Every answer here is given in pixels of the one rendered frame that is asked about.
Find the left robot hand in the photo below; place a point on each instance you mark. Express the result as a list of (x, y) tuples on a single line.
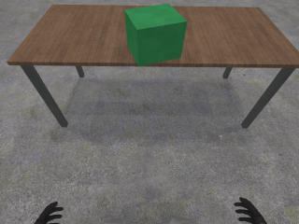
[(45, 217)]

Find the carton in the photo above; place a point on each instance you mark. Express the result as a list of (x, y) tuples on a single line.
[(154, 34)]

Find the right robot hand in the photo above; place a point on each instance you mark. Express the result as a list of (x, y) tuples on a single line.
[(255, 216)]

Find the table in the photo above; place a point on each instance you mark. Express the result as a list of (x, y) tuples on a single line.
[(95, 35)]

